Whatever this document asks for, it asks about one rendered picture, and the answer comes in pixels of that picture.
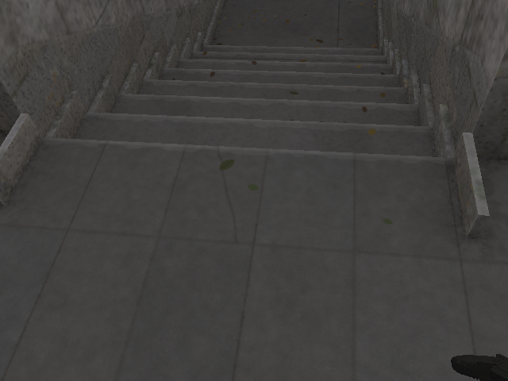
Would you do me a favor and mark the robot right hand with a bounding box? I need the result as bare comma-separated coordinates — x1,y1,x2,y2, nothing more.
451,354,508,381

